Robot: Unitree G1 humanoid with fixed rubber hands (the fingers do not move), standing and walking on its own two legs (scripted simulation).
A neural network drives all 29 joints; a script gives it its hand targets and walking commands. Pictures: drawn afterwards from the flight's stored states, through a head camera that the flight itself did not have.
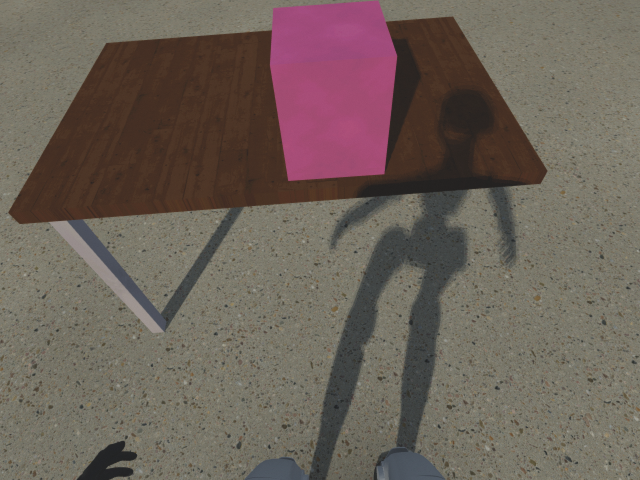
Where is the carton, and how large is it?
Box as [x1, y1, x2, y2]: [270, 0, 396, 180]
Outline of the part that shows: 377,0 273,8 270,68 288,180 380,174 384,172 396,54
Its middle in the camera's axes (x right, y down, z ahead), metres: +0.02 -0.28 +0.77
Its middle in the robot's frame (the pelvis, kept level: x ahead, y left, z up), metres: +0.78 +0.02 +0.03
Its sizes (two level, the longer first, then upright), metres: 0.210 0.200 0.250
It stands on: a table, 0.66 m high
